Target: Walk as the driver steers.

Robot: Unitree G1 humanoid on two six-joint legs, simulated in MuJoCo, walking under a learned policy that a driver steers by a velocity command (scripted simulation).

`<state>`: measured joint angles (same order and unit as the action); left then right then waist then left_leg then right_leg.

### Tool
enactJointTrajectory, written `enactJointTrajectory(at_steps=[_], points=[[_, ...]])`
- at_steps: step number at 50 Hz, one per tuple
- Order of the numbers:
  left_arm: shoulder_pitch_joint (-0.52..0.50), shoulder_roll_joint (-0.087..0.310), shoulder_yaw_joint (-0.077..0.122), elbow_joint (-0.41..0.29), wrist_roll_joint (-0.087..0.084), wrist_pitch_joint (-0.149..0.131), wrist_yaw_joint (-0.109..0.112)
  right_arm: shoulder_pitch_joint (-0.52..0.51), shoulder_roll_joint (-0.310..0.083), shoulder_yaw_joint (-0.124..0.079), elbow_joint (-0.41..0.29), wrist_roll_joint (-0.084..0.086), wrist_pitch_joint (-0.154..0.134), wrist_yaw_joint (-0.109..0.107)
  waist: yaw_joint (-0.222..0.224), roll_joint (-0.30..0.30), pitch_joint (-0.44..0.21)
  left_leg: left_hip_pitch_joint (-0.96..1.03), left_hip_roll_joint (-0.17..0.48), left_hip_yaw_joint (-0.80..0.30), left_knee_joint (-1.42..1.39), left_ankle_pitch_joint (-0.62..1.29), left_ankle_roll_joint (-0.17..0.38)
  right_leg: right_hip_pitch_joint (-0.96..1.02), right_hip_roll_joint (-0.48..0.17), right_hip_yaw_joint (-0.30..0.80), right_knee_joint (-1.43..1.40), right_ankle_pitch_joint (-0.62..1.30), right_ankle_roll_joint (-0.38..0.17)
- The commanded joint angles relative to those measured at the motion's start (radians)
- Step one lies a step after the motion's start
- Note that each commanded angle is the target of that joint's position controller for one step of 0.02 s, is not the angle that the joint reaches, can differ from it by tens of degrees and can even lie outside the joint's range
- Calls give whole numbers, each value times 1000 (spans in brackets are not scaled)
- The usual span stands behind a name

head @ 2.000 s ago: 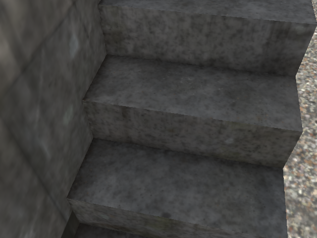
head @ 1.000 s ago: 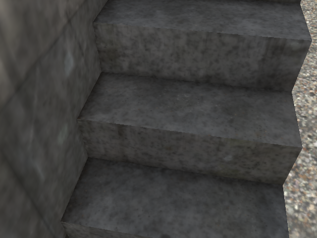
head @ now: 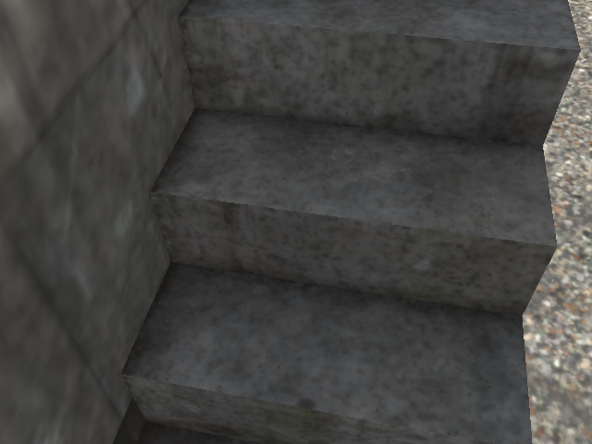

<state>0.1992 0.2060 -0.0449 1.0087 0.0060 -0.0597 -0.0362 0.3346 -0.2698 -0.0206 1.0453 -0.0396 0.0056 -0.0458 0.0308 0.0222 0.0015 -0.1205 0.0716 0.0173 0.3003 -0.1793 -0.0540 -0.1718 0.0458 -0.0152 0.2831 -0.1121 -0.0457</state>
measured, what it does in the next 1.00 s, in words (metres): shifts its weight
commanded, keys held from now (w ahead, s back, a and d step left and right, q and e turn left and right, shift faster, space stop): w+shift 1.00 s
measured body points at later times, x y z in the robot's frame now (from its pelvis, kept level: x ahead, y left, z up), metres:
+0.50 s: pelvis +0.07 +0.02 -0.01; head +0.08 +0.02 +0.44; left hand +0.22 +0.26 -0.12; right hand +0.22 -0.22 -0.12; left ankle -0.01 +0.15 -0.74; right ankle +0.02 -0.09 -0.75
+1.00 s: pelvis +0.05 +0.01 -0.01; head +0.06 +0.02 +0.44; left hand +0.26 +0.23 -0.08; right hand +0.27 -0.22 -0.08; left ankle -0.01 +0.15 -0.75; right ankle +0.02 -0.09 -0.75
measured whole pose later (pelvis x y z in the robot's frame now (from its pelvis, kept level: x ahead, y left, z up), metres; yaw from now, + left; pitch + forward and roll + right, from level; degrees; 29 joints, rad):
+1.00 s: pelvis +0.05 +0.01 -0.01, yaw -1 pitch +1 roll +0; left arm 0.03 0.25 -0.08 0.73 0.03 -0.11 -0.07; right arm 0.03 -0.28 0.08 0.73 -0.04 -0.06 0.01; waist 0.04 -0.01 -0.01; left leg -0.09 0.07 0.11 0.36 -0.29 -0.04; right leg -0.16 0.03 0.01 0.40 -0.25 -0.03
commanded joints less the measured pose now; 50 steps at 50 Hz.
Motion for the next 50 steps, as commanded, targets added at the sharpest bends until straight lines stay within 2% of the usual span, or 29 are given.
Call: enactJointTrajectory(at_steps=[1, 3, 4, 6, 8, 9, 11, 13, 14, 15, 16, 17, 18, 19, 22, 23, 26, 27, 28, 29, 33, 36, 37, 39, 42, 43, 46, 48, 50], points=[[12, 109, 24, -34, -4, -7, 8, 51, -119, -22, -18, 2, -8, -6, 8, -41, 23, -81, 19, -30, -45, -98, 53, 29, -106, 135, -102, -227, -42], [23, 176, 51, -40, -25, -2, 25, 29, -126, -24, -42, 8, -19, -8, 16, -96, 7, -177, -20, 17, 81, -221, 87, 46, -134, 210, -108, -512, -99], [15, 187, 57, -56, -24, -1, 31, 0, -112, -17, -63, 8, -32, -8, 22, -125, 17, -234, -22, 28, 128, -207, 97, 38, -164, 264, -112, -569, -123], [2, 180, 60, -98, -22, 4, 43, -21, -70, 5, -91, 7, -64, -12, 18, -131, 13, -255, -15, 46, 181, -143, 104, -13, -195, 311, -101, -560, -148], [-58, 168, 58, -141, -18, 2, 42, -15, -61, 19, -105, 8, -80, -14, -9, -112, 12, -232, -9, 58, 209, -128, 128, -116, -191, 310, -57, -541, -153], [-115, 154, 51, -163, -28, -11, 44, -14, -55, 27, -126, 12, -89, -10, -37, -63, 20, -186, -2, 39, 185, -147, 142, -195, -168, 263, -18, -487, -130], [-162, 112, 29, -209, -26, -44, 33, -16, -96, 22, -152, 20, -99, -4, -45, 39, 31, -124, 53, -54, 111, -218, 181, -303, -98, 167, 95, -376, -81], [-132, 52, 0, -224, -21, -73, 19, -65, -137, 11, -189, 26, -100, 9, -9, 142, 9, -79, 137, -183, 23, -223, 216, -312, -43, 64, 251, -210, -38], [-93, 57, -1, -213, -5, -88, 7, -61, -150, -1, -198, 50, -89, 13, 5, 169, -13, -43, 182, -228, -15, -175, 251, -284, -48, 33, 285, -177, -31], [-58, 63, -4, -199, -1, -98, -1, -81, -167, -9, -207, 57, -79, 16, 25, 151, -14, -37, 193, -226, -13, -86, 264, -249, -51, 19, 270, -165, -35], [-44, 70, -7, -190, 0, -101, -2, -122, -164, -10, -226, 58, -72, 22, 43, 93, -5, -76, 181, -185, -5, 21, 265, -161, -61, 17, 201, -155, -46], [-40, 83, -5, -188, 0, -97, -4, -141, -147, -3, -230, 57, -72, 22, 51, 26, -16, -82, 158, -127, 13, 225, 245, -89, -76, 47, 158, -65, -50], [-31, 119, 6, -179, -5, -87, -11, -151, -130, 8, -239, 40, -79, 27, 50, -50, -57, -47, 113, -49, 80, 392, 227, -7, -92, 85, 146, 87, -60], [-7, 153, 18, -178, -10, -76, -14, -142, -140, 8, -240, 31, -89, 33, 48, -84, -108, -44, 82, -5, 125, 490, 208, 89, -105, 112, 155, 260, -68], [-4, 171, 37, -203, -8, -54, -10, -194, -120, 30, -272, 12, -108, 45, 53, -84, -173, -69, 53, 34, 206, 475, 179, 215, -138, 136, 169, 525, -86], [-26, 168, 38, -219, 4, -47, -9, -209, -113, 38, -281, 8, -107, 48, 44, -78, -179, -80, 47, 38, 218, 486, 179, 230, -142, 132, 173, 602, -91], [-101, 159, 40, -248, 7, -37, -11, -240, -76, 61, -311, -1, -103, 46, 0, -81, -173, -49, 36, 50, 210, 382, 166, 200, -146, 116, 181, 783, -76], [-125, 155, 39, -256, 8, -39, -13, -241, -75, 65, -319, -5, -100, 43, -15, -76, -167, -25, 37, 51, 182, 362, 162, 181, -143, 111, 188, 819, -70], [-155, 156, 34, -271, 16, -49, -16, -242, -100, 59, -335, -13, -95, 44, -31, -62, -171, 20, 41, 47, 156, 371, 164, 162, -137, 93, 206, 859, -65], [-180, 155, 33, -275, 10, -54, -17, -249, -103, 60, -330, -20, -89, 38, -34, -54, -157, 53, 53, 46, 121, 458, 157, 122, -124, 98, 221, 879, -57], [-193, 121, 13, -292, 13, -76, -23, -286, -146, 48, -341, -29, -60, 35, -3, 46, -136, 174, 108, 41, 68, 681, 166, -19, -80, 80, 268, 556, -19], [-202, 91, -6, -310, 26, -78, -38, -385, -140, 52, -364, -17, -49, 41, 56, 79, -94, 150, 128, 54, 65, 717, 182, -48, -66, 56, 171, 275, -1], [-210, 95, -8, -315, 31, -78, -43, -400, -141, 53, -370, -11, -48, 43, 62, 72, -91, 152, 128, 52, 75, 713, 181, -37, -69, 59, 122, 262, -2], [-209, 134, -2, -316, 34, -76, -43, -381, -157, 50, -374, -1, -51, 43, 44, 22, -145, 145, 116, 48, 115, 668, 163, 56, -101, 85, 92, 444, -16], [-216, 152, 3, -322, 22, -61, -34, -345, -128, 64, -370, 0, -73, 47, 4, -46, -212, 70, 95, 40, 111, 441, 141, 181, -152, 113, 139, 626, -29], [-228, 146, -1, -339, 28, -60, -34, -354, -139, 62, -375, -2, -79, 50, 1, -48, -214, 63, 94, 34, 95, 362, 140, 185, -160, 109, 140, 575, -32], [-265, 148, -7, -370, 22, -59, -33, -397, -130, 71, -393, -13, -82, 51, 5, -75, -171, 54, 99, 37, 52, 259, 113, 114, -165, 143, 115, 374, -43], [-268, 132, -15, -374, 28, -69, -31, -410, -154, 61, -394, 3, -80, 53, 9, -37, -133, 33, 104, 29, 28, 194, 115, 87, -167, 158, 85, 240, -35], [-276, 139, -18, -378, 24, -76, -28, -402, -138, 61, -397, 2, -91, 51, 2, -30, -128, 30, 106, 23, 16, 145, 116, 69, -165, 161, 77, 129, -31]])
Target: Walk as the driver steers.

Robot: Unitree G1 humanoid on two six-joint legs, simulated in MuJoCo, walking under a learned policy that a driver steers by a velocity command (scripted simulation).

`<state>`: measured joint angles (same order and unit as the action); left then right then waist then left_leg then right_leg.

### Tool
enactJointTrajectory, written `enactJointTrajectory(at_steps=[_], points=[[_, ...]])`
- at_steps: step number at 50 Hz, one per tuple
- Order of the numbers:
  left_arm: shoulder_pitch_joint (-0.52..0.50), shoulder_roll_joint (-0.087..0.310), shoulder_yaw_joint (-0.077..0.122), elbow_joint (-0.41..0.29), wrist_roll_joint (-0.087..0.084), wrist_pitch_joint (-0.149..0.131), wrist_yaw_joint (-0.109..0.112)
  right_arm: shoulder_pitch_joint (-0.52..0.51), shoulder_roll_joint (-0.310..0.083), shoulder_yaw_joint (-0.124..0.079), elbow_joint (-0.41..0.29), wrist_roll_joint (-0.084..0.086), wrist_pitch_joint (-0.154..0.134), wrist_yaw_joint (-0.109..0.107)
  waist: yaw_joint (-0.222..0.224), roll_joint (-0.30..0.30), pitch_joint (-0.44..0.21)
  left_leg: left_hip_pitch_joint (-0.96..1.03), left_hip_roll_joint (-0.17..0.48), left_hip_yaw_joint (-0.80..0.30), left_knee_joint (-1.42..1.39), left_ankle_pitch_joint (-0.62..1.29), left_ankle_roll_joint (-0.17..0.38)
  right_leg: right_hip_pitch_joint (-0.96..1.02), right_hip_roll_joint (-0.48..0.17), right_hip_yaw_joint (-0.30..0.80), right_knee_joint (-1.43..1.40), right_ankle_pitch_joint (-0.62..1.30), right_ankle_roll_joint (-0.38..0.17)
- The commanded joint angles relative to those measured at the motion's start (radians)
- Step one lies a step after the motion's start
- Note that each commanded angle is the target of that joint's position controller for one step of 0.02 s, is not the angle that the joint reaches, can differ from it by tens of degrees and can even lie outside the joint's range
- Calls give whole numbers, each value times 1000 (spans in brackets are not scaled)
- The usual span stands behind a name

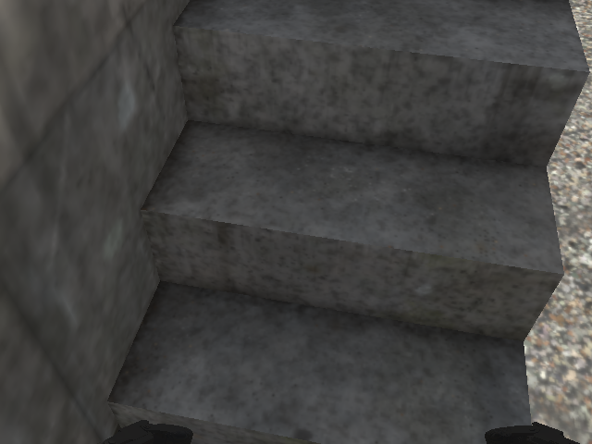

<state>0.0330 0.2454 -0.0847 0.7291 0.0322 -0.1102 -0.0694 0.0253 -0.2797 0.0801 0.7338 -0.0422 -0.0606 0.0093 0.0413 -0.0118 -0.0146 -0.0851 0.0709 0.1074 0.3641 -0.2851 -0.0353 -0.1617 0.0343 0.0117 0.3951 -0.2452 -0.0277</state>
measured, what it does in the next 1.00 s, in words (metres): stands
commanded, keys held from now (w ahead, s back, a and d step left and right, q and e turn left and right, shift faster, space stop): w+shift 0.50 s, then shift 0.40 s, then w+shift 0.10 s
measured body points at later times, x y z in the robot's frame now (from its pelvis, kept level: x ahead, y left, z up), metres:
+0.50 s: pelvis -0.02 +0.00 +0.00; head -0.02 +0.01 +0.45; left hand +0.21 +0.20 -0.06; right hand +0.21 -0.22 -0.06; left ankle -0.06 +0.13 -0.74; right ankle -0.02 -0.10 -0.74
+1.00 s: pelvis -0.02 +0.00 +0.00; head -0.03 +0.00 +0.45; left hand +0.11 +0.25 -0.11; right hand +0.06 -0.27 -0.13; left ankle -0.06 +0.13 -0.74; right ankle -0.02 -0.11 -0.74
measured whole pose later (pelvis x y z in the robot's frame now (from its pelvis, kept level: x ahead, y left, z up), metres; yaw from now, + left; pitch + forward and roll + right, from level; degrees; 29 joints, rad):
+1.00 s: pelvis -0.02 +0.00 +0.00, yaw +0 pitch -1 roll +0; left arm 0.13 0.26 -0.07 0.90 0.02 -0.08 -0.05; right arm 0.23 -0.30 0.03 0.93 -0.04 -0.01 0.00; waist 0.01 0.01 -0.02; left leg -0.09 0.07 0.10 0.35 -0.25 -0.02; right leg -0.16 0.03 0.01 0.36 -0.20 -0.03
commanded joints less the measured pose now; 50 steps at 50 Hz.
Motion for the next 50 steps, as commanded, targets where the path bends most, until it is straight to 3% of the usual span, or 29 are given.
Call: enactJointTrajectory(at_steps=[1, 5, 6, 10, 17, 18, 25, 28, 29, 30, 31, 33, 45, 47, 49, 50], points=[[-118, 95, 20, -105, -1, -27, 6, -99, -125, -41, -84, 5, -30, -3, -5, 5, -95, -16, 108, -71, -58, 236, 100, 47, -154, 137, -42, 227, -48], [-105, 95, 15, -113, -3, -27, 8, -93, -120, -45, -75, 9, -37, -3, 1, -11, -75, -35, 109, -75, -75, 208, 106, 39, -155, 148, -52, 169, -49], [-111, 93, 11, -123, -6, -26, 10, -112, -115, -39, -90, 3, -42, -5, 6, -5, -67, -36, 99, -69, -62, 205, 88, 24, -156, 154, -57, 175, -45], [-114, 90, 6, -140, -6, -23, 11, -97, -109, -34, -96, 6, -50, -7, -1, -28, -91, -32, 101, -70, -61, 200, 81, 28, -157, 160, -51, 162, -46], [-107, 87, 2, -169, -5, -26, 9, -96, -114, -35, -107, 8, -55, -5, 0, -13, -103, -32, 108, -73, -57, 225, 85, 20, -153, 155, -33, 174, -35], [-116, 85, 0, -176, -6, -25, 5, -105, -103, -29, -110, -2, -58, -6, -1, -19, -98, -34, 106, -76, -59, 214, 83, 17, -155, 153, -35, 190, -38], [-112, 86, 1, -182, -6, -25, 0, -104, -111, -27, -115, -1, -59, -7, -4, -5, -114, -23, 109, -77, -56, 233, 84, 30, -153, 148, -22, 250, -38], [-61, 101, 8, -137, -12, -21, -7, -41, -132, -33, -82, -7, -45, -8, -19, -6, -128, 19, 99, -76, -38, 274, 66, 50, -147, 134, -16, 408, -46], [-54, 100, 10, -123, -8, -21, -4, -24, -140, -36, -73, -4, -38, -8, -24, 6, -126, 27, 100, -73, -32, 326, 57, 52, -143, 129, -12, 462, -38], [-57, 100, 9, -113, -8, -19, -8, -13, -131, -33, -64, -15, -34, -8, -28, -1, -120, 33, 99, -79, -37, 325, 47, 54, -148, 125, -22, 516, -40], [-61, 95, 11, -95, 1, -20, -9, 7, -138, -39, -45, -10, -23, -3, -33, 7, -118, 35, 107, -74, -43, 374, 54, 68, -155, 131, -25, 551, -38], [-41, 106, 17, -62, 0, -18, -11, 32, -146, -46, -21, -12, -10, 0, -32, 10, -117, 48, 104, -73, -50, 384, 49, 82, -152, 122, -40, 559, -35], [23, 118, 35, 99, -6, 9, 0, 139, -156, -78, 122, -8, 40, -4, -28, 19, -48, 26, 100, -85, -93, 312, 35, 60, -141, 94, -98, 410, -24], [23, 112, 35, 111, -11, 17, 13, 152, -141, -77, 137, -5, 43, -9, -25, 3, -52, -1, 81, -75, -97, 115, 55, 53, -119, 88, -109, 168, -36], [36, 130, 45, 114, -25, 20, 26, 139, -145, -85, 135, 13, 40, -18, -14, 0, -5, -70, 66, -78, -65, -115, 93, -27, -106, 106, -118, -242, -65], [30, 137, 48, 107, -26, 16, 31, 130, -141, -86, 126, 18, 34, -21, -12, -13, 32, -118, 68, -86, -54, -156, 106, -66, -120, 140, -134, -328, -77]])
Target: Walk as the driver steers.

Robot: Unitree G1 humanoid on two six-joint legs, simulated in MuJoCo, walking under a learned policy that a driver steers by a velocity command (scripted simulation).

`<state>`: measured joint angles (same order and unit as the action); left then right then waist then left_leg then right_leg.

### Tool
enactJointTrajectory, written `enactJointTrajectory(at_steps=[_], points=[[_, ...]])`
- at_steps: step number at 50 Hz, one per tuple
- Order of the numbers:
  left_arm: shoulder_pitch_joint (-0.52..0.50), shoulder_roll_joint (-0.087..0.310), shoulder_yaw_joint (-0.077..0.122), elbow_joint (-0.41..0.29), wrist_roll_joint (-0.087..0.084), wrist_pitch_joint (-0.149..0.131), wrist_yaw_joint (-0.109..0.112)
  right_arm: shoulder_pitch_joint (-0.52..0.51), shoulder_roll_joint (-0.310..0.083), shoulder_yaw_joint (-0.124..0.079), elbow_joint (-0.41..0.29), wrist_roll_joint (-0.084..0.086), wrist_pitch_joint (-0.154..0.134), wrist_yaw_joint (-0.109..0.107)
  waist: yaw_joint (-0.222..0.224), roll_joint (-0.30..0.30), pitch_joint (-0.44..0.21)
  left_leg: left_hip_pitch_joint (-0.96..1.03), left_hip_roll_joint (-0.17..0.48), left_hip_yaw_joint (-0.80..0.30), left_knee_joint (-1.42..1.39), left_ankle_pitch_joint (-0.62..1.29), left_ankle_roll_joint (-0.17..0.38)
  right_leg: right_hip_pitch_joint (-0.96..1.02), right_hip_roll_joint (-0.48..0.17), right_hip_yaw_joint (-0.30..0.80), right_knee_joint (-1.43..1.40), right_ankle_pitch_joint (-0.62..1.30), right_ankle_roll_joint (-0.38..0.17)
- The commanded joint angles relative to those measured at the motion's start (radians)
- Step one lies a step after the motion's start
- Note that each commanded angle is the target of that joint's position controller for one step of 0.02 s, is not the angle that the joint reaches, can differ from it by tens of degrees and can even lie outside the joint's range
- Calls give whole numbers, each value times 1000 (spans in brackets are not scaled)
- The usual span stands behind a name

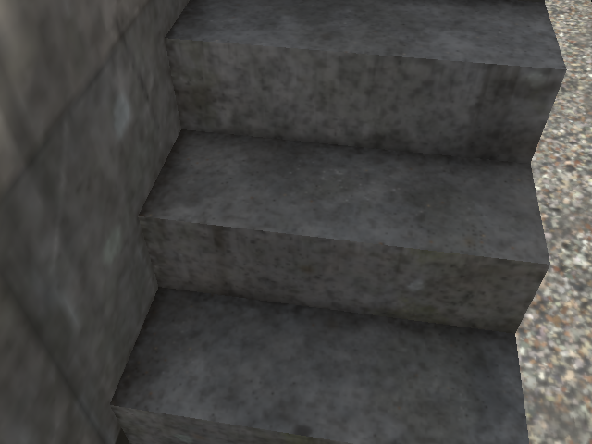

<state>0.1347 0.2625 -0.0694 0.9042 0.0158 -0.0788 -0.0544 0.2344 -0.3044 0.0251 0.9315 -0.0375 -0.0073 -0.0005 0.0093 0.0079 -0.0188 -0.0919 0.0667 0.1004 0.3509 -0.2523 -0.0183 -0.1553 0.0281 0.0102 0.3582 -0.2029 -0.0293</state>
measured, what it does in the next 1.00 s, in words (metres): stands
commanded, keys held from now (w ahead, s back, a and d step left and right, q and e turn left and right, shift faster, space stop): w+shift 0.48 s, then shift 0.52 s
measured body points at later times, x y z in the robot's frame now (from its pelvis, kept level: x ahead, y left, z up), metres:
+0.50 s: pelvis +0.03 +0.01 +0.00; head +0.03 +0.01 +0.45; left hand +0.22 +0.23 -0.10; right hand +0.23 -0.23 -0.09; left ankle -0.04 +0.13 -0.75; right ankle +0.00 -0.11 -0.75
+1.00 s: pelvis -0.01 +0.00 +0.00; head -0.01 +0.01 +0.45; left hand +0.10 +0.25 -0.13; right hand +0.04 -0.27 -0.14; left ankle -0.04 +0.13 -0.75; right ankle +0.00 -0.11 -0.75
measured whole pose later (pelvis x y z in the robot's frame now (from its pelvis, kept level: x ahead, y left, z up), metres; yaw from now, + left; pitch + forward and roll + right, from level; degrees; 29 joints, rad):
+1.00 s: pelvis -0.01 +0.00 +0.00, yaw +0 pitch +0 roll +0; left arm 0.12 0.26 -0.06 1.01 0.02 -0.06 -0.06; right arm 0.27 -0.29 0.03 0.99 -0.05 0.00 -0.01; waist 0.00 0.00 0.00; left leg -0.08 0.06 0.10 0.30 -0.21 -0.02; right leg -0.14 0.02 0.02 0.29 -0.15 -0.01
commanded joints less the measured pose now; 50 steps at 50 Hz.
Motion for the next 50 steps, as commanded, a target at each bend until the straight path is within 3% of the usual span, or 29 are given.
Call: enactJointTrajectory(at_steps=[1, 5, 8, 10, 15, 24, 26, 29, 35, 42, 47, 50], points=[[-88, 121, 34, -80, -8, -19, 18, -95, -105, -27, -86, 14, -28, -14, 20, -48, 63, -146, 70, -76, -30, -168, 94, -92, -128, 170, -110, -378, -84], [-99, 103, 30, -108, -10, -31, 21, -79, -79, -19, -103, 12, -62, -15, 13, -46, 37, -132, 71, -67, -17, -45, 111, -80, -131, 175, -90, -250, -87], [-88, 84, 22, -121, -11, -44, 18, -87, -91, -20, -122, 17, -71, -12, 19, -9, 14, -84, 86, -84, -37, 59, 124, -57, -110, 133, -44, -85, -72], [-86, 76, 17, -133, -13, -49, 7, -101, -84, -15, -136, 11, -80, -7, 26, -14, -10, -54, 91, -84, -38, 134, 127, -32, -103, 107, -11, 45, -67], [-80, 89, 21, -133, -14, -42, 5, -117, -96, -6, -156, 10, -75, -8, 26, -9, -92, 23, 99, -71, -26, 379, 126, 54, -105, 95, 41, 385, -60], [-154, 82, 17, -163, -3, -40, -3, -198, -80, 19, -226, -7, -64, -9, 20, -4, -132, 55, 102, -55, 4, 463, 98, 84, -123, 100, 52, 548, -51], [-120, 93, 21, -127, -8, -35, -10, -146, -92, 17, -196, -7, -55, -7, 11, -6, -146, 87, 100, -56, 6, 447, 82, 94, -128, 105, 39, 572, -54], [-140, 98, 20, -97, -3, -30, -20, -119, -98, 19, -165, -20, -40, -8, 1, -13, -108, 104, 102, -60, -30, 491, 44, 90, -143, 116, -5, 682, -38], [-124, 113, 28, -32, 3, -17, -21, -86, -114, 5, -102, -18, -22, -10, 3, 8, -86, 100, 98, -67, -81, 377, 35, 87, -135, 98, -52, 507, -32], [-91, 112, 31, 31, -5, 2, -12, -34, -112, -4, -24, -16, -13, -11, 3, 0, -38, 40, 94, -72, -92, 282, 35, 58, -126, 88, -69, 382, -31], [-70, 105, 27, 45, 5, 5, -2, -5, -122, -18, 4, -16, -1, -10, 7, 5, -8, 9, 90, -83, -100, 192, 30, 21, -122, 85, -91, 266, -27], [-48, 105, 30, 54, 0, 5, 2, 35, -115, -25, 18, -18, 3, -12, 3, 0, 9, -2, 86, -86, -107, 139, 33, -1, -117, 87, -105, 194, -27]])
